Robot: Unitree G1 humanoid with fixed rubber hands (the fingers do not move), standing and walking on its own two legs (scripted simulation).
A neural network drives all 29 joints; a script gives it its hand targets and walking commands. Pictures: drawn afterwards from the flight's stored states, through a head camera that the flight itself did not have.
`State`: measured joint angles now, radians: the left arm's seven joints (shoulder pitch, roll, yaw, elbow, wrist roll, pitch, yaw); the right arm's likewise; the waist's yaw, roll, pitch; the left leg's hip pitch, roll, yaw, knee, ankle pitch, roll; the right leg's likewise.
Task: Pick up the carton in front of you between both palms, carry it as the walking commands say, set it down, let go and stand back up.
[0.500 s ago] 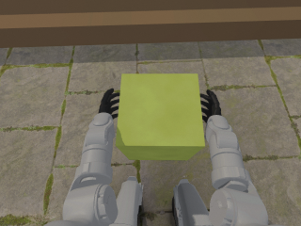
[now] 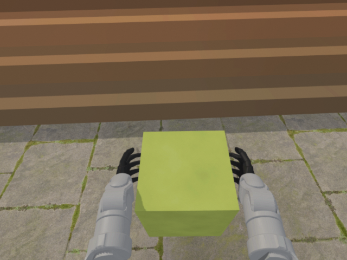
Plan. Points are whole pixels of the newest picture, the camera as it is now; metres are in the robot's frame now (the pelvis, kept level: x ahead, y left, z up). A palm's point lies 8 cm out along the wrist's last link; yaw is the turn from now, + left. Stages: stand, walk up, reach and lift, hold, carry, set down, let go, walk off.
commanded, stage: reach and lift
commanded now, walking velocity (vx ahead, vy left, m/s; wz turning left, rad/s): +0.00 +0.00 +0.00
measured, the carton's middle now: (184, 187) +0.31 +0.00 -0.06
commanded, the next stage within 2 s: hold in 1.10 s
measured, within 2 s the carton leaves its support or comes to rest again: neither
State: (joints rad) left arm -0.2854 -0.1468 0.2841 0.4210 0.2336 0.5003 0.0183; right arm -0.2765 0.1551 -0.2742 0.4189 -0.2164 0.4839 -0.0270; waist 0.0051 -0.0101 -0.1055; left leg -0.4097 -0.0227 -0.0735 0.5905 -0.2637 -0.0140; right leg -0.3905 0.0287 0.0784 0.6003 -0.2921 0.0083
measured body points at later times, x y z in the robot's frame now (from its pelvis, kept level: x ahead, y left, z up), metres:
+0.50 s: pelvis -0.01 +0.00 +0.01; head -0.03 +0.01 +0.46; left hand +0.30 +0.16 +0.03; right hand +0.30 -0.15 +0.03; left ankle +0.02 +0.13 -0.73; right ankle +0.01 -0.13 -0.73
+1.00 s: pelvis +0.01 +0.00 +0.02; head -0.02 +0.00 +0.47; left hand +0.31 +0.15 +0.04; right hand +0.31 -0.15 +0.04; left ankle +0.02 +0.13 -0.73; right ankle +0.01 -0.13 -0.73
